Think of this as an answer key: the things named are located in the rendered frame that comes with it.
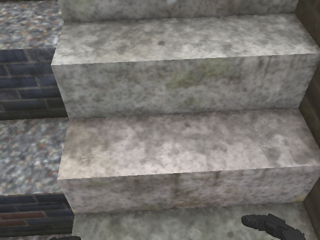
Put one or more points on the robot right hand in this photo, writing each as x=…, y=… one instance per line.
x=273, y=226

